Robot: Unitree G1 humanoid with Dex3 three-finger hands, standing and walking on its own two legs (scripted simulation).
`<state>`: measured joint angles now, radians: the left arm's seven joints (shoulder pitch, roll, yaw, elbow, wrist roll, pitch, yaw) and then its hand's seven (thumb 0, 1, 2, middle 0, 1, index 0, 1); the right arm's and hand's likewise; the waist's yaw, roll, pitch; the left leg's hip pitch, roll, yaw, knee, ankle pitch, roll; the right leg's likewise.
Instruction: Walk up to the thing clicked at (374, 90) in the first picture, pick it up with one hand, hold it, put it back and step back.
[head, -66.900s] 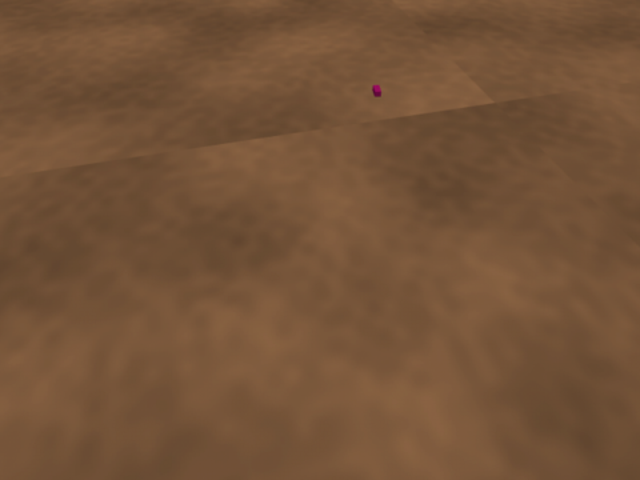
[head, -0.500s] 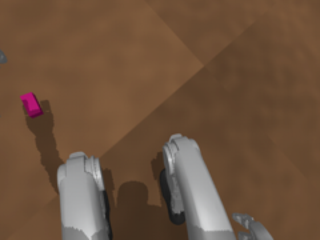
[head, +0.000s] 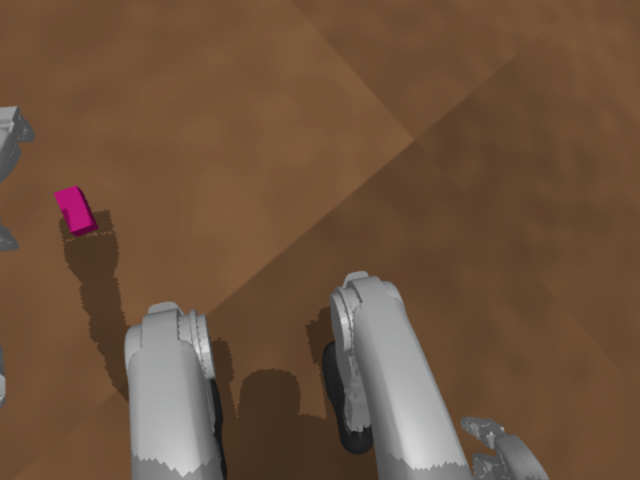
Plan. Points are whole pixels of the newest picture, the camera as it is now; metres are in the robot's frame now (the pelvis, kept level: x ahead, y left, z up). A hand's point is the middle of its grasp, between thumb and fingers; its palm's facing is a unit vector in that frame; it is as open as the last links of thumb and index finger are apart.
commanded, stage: approach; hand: left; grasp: from above
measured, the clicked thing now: (76, 211) +0.53 +0.33 -0.38
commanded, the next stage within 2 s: rest palm in 0.34 s
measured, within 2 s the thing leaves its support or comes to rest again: neither
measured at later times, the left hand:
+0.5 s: hand (87, 207) +0.51 +0.28 -0.30, palm faces -0.23 -0.37 -0.90, open 14.3 cm
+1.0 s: hand (54, 182) +0.52 +0.30 -0.22, palm faces -0.12 -0.40 -0.91, open 11.5 cm
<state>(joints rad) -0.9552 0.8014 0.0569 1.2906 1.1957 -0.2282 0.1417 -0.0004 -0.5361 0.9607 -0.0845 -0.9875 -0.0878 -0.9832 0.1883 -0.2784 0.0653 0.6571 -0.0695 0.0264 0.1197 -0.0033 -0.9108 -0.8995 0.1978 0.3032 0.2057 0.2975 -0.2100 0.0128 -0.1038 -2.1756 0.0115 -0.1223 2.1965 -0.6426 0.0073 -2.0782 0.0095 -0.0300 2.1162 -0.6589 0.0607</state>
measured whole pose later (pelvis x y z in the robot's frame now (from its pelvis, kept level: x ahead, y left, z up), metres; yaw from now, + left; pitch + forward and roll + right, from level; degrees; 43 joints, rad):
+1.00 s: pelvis +0.01 -0.01 -0.07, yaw -5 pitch +33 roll -12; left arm -1.04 0.81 0.27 1.44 0.91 0.00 0.45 0.00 0.11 0.91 -0.20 -0.44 -0.20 -0.45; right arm 0.21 -0.32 0.12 0.74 -0.16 -0.19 0.32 0.00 -0.91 -0.90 0.19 0.30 0.20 0.30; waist -0.28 -0.02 -0.01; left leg -2.33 0.02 -0.22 2.44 -0.70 -0.03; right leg -2.22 0.04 -0.09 2.31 -0.69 0.06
